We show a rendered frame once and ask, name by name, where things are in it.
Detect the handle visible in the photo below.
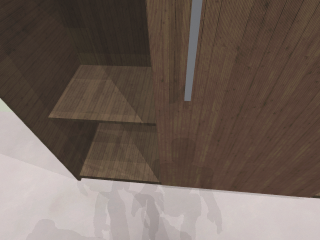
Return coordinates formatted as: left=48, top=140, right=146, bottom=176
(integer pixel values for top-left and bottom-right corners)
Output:
left=184, top=0, right=203, bottom=101

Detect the wardrobe door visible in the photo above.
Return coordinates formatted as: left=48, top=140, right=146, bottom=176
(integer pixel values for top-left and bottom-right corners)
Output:
left=145, top=0, right=320, bottom=198

